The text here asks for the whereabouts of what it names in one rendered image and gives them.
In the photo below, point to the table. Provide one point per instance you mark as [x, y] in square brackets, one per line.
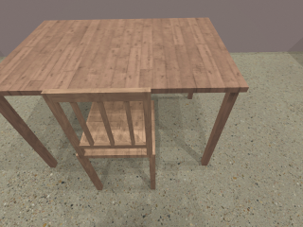
[168, 55]

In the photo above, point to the chair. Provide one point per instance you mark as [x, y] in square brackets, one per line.
[120, 124]

